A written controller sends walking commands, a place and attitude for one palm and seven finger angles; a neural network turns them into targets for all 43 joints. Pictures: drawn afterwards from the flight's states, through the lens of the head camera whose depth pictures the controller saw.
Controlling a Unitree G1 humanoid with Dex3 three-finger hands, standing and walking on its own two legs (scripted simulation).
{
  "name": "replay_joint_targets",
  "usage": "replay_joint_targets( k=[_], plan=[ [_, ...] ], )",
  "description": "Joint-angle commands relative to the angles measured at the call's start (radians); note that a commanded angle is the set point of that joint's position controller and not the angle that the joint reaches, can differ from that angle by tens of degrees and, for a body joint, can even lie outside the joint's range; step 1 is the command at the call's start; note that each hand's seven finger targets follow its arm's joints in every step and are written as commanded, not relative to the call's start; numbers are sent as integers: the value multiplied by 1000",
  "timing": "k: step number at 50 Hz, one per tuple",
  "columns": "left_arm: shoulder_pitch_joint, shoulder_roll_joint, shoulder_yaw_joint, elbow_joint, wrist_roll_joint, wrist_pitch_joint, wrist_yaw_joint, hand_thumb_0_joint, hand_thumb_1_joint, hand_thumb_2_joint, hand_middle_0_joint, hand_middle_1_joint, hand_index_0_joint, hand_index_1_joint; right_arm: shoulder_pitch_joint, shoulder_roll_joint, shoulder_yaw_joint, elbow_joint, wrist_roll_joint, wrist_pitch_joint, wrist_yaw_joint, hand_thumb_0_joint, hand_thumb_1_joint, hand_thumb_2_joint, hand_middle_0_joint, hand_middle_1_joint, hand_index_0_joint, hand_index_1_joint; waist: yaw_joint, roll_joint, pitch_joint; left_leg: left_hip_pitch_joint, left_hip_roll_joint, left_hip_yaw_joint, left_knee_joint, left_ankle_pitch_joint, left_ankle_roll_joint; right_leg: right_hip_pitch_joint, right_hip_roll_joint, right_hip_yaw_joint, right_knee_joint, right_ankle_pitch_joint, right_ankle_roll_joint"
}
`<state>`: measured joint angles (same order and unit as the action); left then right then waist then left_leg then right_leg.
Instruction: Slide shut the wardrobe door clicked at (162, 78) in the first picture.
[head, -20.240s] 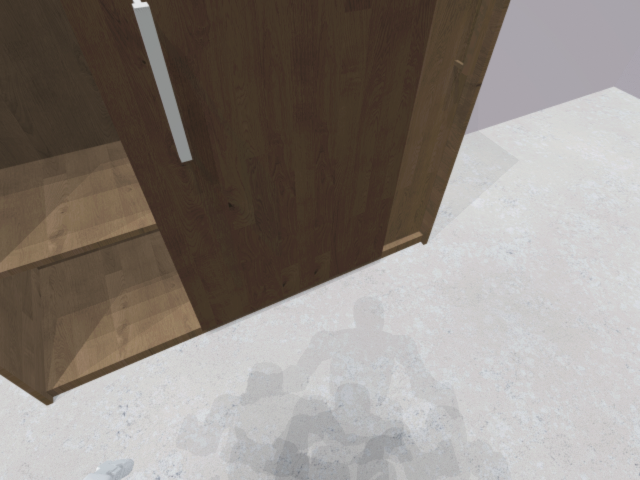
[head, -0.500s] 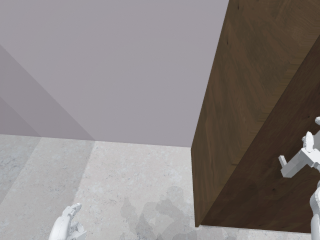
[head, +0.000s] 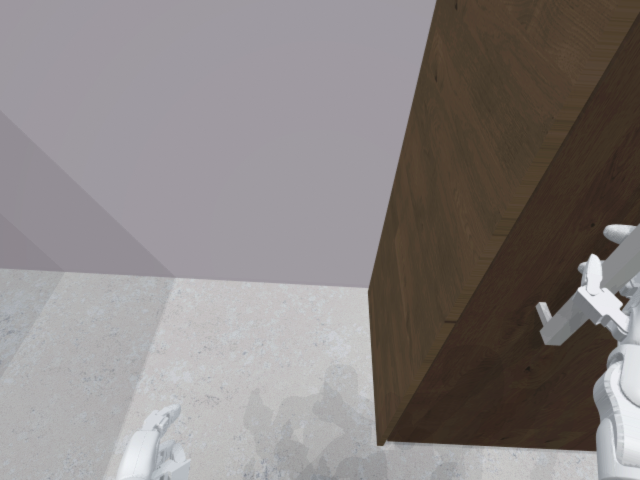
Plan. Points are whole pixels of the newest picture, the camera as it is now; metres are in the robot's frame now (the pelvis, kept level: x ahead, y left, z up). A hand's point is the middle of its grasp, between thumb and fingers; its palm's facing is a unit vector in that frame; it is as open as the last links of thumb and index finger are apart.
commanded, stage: stop walking and hold the door there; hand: right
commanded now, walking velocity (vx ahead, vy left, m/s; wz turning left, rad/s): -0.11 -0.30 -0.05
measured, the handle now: (599, 266) +0.34 -0.32 +0.13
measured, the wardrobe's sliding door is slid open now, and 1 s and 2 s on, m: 0.00 0.00 0.00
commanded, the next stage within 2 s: loosen the grip on the handle in 1.52 s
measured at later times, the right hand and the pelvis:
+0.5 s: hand (589, 292) +0.30 -0.29 +0.13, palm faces +0.44 +0.88 -0.19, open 6.4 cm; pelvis -0.01 -0.05 -0.02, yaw -2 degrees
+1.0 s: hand (596, 295) +0.29 -0.29 +0.14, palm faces +0.20 +0.98 -0.09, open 6.0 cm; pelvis -0.03 -0.13 +0.00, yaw -2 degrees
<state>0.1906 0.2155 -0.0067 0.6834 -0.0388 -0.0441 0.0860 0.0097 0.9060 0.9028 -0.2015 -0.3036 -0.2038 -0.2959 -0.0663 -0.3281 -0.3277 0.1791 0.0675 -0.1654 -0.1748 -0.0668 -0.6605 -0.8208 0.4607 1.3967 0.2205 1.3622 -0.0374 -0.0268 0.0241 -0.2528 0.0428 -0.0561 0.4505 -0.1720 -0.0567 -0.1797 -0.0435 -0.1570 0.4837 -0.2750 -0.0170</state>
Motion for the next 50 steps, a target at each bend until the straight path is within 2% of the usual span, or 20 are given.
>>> replay_joint_targets(
  k=[1, 10, 13, 16, 19, 20, 22, 23, 24, 26, 29, 30, 31, 32, 34, 35, 40, 42, 44, 50],
  plan=[
    [-92, 140, 49, -145, 3, -43, 12, 0, 900, 900, -200, -300, -200, -300, -189, -171, 29, -194, -34, -53, 23, 0, -900, -900, 450, 1400, 450, 1400, 37, -3, -157, 35, 28, -31, -44, 196, 63, 45, -65, 86, -92, 117, 4],
    [-111, 141, 65, -186, 1, 21, 7, 0, 900, 900, -200, -300, -200, -300, -195, -163, 59, -251, -37, -53, 29, 0, -900, -900, 450, 1400, 450, 1400, 49, 91, -207, 16, 148, -81, 7, 298, 85, 39, -36, 94, 9, 180, 13],
    [-140, 139, 61, -205, -7, 34, 8, 0, 900, 900, -200, -300, -200, -300, -203, -121, 108, -315, -30, -57, 33, 0, -900, -900, 450, 1400, 450, 1400, 46, -6, -216, -19, 94, 9, 125, 245, 53, 70, -88, 147, -44, 277, -9],
    [-144, 123, 49, -224, -9, 30, -1, 0, 900, 900, -200, -300, -200, -300, -187, -82, 142, -372, -31, -59, 32, 0, -900, -900, 450, 1400, 450, 1400, 29, -150, -192, -88, 40, 96, 319, -143, 36, 48, -172, 197, -93, 373, -74],
    [-144, 125, 43, -212, -3, 16, -19, 0, 900, 900, -200, -300, -200, -300, -185, -65, 161, -377, -30, -46, 34, 0, -900, -900, 450, 1400, 450, 1400, 13, -111, -144, -39, 67, 100, 230, -144, 49, -14, -157, 177, -29, 359, -91],
    [-150, 127, 40, -211, 0, 11, -25, 0, 900, 900, -200, -300, -200, -300, -176, -70, 156, -366, -34, -42, 34, 0, -900, -900, 450, 1400, 450, 1400, 12, -52, -138, 7, 94, 64, 151, -46, 63, -51, -127, 161, 18, 312, -65],
    [-149, 120, 41, -212, 7, 24, -30, 0, 900, 900, -200, -300, -200, -300, -189, -124, 135, -344, -34, -37, 29, 0, -900, -900, 450, 1400, 450, 1400, 29, 236, -148, 86, 359, -311, -59, 195, 178, -212, 30, 92, 259, -44, 23],
    [-137, 137, 61, -201, 4, 32, -37, 0, 900, 900, -200, -300, -200, -300, -186, -137, 106, -320, -17, -31, 28, 0, -900, -900, 450, 1400, 450, 1400, 8, 386, -158, 146, 471, -421, -126, 322, 259, -307, 58, 144, 463, -254, 48],
    [-169, 131, 51, -211, 6, 26, -37, 0, 900, 900, -200, -300, -200, -300, -226, -121, 132, -349, -22, -22, 31, 0, -900, -900, 450, 1400, 450, 1400, -4, 365, -163, 167, 517, -420, -100, 387, 277, -348, 23, 267, 589, -298, 45],
    [-165, 102, 28, -171, 18, 23, -33, 0, 900, 900, -200, -300, -200, -300, -292, -142, 96, -370, -43, -34, 27, 0, -900, -900, 450, 1400, 450, 1400, 29, 289, -201, 150, 454, -183, 49, 559, 207, -272, -42, 316, 476, -285, 29],
    [-189, 69, 13, -170, 14, 44, -23, 0, 900, 900, -200, -300, -200, -300, -321, -58, 194, -458, -34, -37, 49, 0, -900, -900, 450, 1400, 450, 1400, 62, 103, -241, 0, 297, 33, 170, 356, 93, 46, 38, 98, -8, 29, 44],
    [-199, 82, 21, -196, 15, 35, -18, 0, 900, 900, -200, -300, -200, -300, -341, -33, 228, -534, -26, -47, 53, 0, -900, -900, 450, 1400, 450, 1400, 54, -33, -236, -83, 195, 104, 284, 169, 60, 134, -29, 103, -81, 157, 29],
    [-182, 108, 33, -226, 8, 19, -17, 0, 900, 900, -200, -300, -200, -300, -354, 22, 291, -610, -23, -64, 62, 0, -900, -900, 450, 1400, 450, 1400, 47, -287, -248, -204, 57, 165, 459, -221, 11, 174, -209, 314, -120, 407, -61],
    [-126, 91, 34, -228, 0, 7, -27, 0, 900, 900, -200, -300, -200, -300, -325, 91, 351, -572, -32, -73, 74, 0, -900, -900, 450, 1400, 450, 1400, 55, -298, -263, -195, -4, 143, 626, -448, 27, 102, -269, 354, -131, 387, -148],
    [-99, 84, 34, -192, 4, -12, -33, 0, 900, 900, -200, -300, -200, -300, -360, 81, 343, -577, -33, -62, 69, 0, -900, -900, 450, 1400, 450, 1400, 70, -96, -239, -272, 17, 71, 649, -371, 29, 172, -281, 405, -82, 534, -208],
    [-99, 88, 35, -186, 6, -19, -39, 0, 900, 900, -200, -300, -200, -300, -347, 108, 379, -568, -38, -48, 69, 0, -900, -900, 450, 1400, 450, 1400, 69, -17, -240, -244, 18, 73, 550, -332, 29, 202, -254, 356, -46, 603, -186],
    [-145, 85, -2, -188, 28, -27, -45, 0, 900, 900, -200, -300, -200, -300, -361, 81, 382, -526, -50, -12, 65, 0, -900, -900, 450, 1400, 450, 1400, 44, -115, -236, 56, -8, 76, 25, -63, 59, 133, -196, 234, -38, 425, -67],
    [-152, 76, -9, -198, 34, -22, -36, 0, 900, 900, -200, -300, -200, -300, -355, 70, 377, -511, -55, -9, 68, 0, -900, -900, 450, 1400, 450, 1400, 55, 1, -240, 122, 63, -55, -55, 189, 93, 50, -117, 189, 3, 251, -11],
    [-128, 79, 1, -197, 24, -19, -35, 0, 900, 900, -200, -300, -200, -300, -331, 129, 424, -476, -31, 3, 78, 0, -900, -900, 450, 1400, 450, 1400, 58, 192, -241, 99, 110, -114, -69, 199, 118, 62, -63, 172, 29, 178, 8],
    [-153, 84, -7, -208, 29, 0, -14, 0, 900, 900, -200, -300, -200, -300, -312, 143, 440, -445, -37, -13, 71, 0, -900, -900, 450, 1400, 450, 1400, 42, -72, -242, 16, -7, 38, 43, 8, 61, 133, -203, 306, -169, 256, -46]
  ],
)
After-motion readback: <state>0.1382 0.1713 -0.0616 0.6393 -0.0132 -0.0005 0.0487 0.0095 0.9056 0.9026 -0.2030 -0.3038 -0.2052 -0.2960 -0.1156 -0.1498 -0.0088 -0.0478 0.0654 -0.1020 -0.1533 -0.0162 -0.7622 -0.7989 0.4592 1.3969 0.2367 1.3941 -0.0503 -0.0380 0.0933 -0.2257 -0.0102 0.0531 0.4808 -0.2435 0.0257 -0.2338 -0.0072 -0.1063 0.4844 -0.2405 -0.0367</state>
